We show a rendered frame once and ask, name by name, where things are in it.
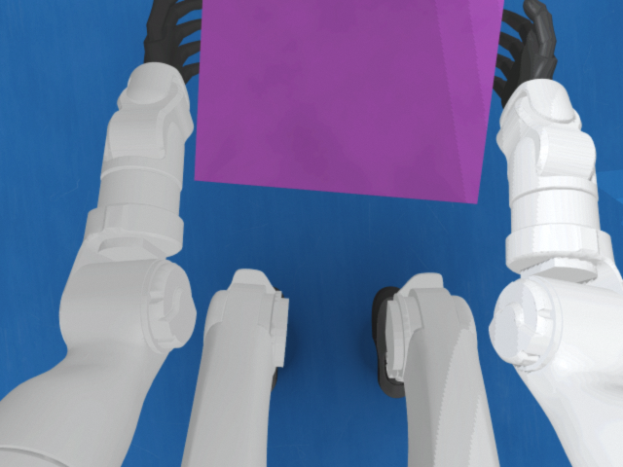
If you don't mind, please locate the robot left hand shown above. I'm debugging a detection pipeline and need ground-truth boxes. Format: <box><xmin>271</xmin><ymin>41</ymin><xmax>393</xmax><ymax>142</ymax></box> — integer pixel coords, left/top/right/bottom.
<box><xmin>143</xmin><ymin>0</ymin><xmax>202</xmax><ymax>85</ymax></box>

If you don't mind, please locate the carton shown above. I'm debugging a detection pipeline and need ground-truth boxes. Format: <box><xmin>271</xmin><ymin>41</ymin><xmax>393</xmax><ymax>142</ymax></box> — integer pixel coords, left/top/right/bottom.
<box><xmin>195</xmin><ymin>0</ymin><xmax>504</xmax><ymax>204</ymax></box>

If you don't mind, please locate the left robot upper arm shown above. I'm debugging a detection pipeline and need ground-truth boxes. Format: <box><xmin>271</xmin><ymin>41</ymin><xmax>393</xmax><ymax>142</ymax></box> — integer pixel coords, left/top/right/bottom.
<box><xmin>0</xmin><ymin>259</ymin><xmax>197</xmax><ymax>467</ymax></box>

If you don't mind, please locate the left robot forearm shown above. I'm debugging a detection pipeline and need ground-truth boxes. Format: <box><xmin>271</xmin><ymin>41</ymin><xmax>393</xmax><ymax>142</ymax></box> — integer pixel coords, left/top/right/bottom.
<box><xmin>59</xmin><ymin>62</ymin><xmax>194</xmax><ymax>341</ymax></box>

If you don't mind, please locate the robot left thigh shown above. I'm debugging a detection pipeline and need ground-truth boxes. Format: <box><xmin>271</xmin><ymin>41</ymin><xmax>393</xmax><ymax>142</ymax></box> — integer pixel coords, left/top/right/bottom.
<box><xmin>181</xmin><ymin>283</ymin><xmax>289</xmax><ymax>467</ymax></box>

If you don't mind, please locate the right robot forearm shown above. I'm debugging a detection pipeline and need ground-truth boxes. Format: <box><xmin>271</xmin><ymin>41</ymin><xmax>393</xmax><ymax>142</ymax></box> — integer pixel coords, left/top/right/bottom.
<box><xmin>496</xmin><ymin>79</ymin><xmax>623</xmax><ymax>297</ymax></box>

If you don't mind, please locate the robot right hand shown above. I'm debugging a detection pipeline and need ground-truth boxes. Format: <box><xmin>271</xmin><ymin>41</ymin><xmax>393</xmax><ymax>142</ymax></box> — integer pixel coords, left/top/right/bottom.
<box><xmin>493</xmin><ymin>0</ymin><xmax>558</xmax><ymax>109</ymax></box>

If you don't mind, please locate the right robot upper arm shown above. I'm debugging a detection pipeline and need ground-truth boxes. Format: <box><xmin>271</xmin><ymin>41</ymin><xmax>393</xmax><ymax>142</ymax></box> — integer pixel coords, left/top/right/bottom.
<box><xmin>489</xmin><ymin>275</ymin><xmax>623</xmax><ymax>467</ymax></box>

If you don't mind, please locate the robot left shin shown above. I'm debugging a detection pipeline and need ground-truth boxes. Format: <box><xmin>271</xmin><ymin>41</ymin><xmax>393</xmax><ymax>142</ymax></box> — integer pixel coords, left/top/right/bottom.
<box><xmin>203</xmin><ymin>269</ymin><xmax>276</xmax><ymax>342</ymax></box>

